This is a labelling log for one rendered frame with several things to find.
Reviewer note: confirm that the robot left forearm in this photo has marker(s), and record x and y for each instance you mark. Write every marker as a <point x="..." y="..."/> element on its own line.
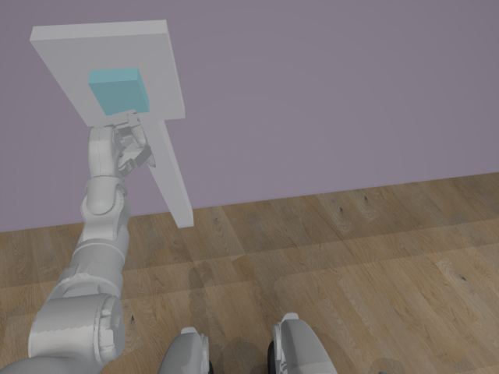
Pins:
<point x="100" y="254"/>

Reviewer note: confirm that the panel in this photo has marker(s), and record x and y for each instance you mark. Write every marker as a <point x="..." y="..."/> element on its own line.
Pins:
<point x="71" y="51"/>

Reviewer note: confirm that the robot right thigh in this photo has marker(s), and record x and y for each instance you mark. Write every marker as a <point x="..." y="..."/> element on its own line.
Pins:
<point x="296" y="344"/>

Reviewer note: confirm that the right robot shin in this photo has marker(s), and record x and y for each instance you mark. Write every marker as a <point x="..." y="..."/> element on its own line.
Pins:
<point x="282" y="368"/>

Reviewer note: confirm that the robot left hand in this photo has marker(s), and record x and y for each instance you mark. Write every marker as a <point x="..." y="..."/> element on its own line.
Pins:
<point x="105" y="148"/>

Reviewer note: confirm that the robot left upper arm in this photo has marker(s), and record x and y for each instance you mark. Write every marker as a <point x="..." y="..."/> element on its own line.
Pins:
<point x="74" y="335"/>

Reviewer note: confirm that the button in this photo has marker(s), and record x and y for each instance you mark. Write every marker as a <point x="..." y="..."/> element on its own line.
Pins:
<point x="119" y="90"/>

